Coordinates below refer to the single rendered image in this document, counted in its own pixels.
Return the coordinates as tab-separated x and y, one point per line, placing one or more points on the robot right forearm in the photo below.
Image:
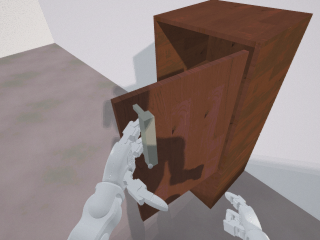
255	234

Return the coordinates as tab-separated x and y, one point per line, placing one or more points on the robot left forearm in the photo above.
101	213

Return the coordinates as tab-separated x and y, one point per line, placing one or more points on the robot left hand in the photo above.
121	159

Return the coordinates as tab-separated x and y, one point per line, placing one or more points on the cupboard door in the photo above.
192	112

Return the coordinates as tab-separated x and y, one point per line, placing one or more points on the handle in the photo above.
148	135

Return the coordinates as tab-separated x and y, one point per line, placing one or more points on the robot right hand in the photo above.
237	224

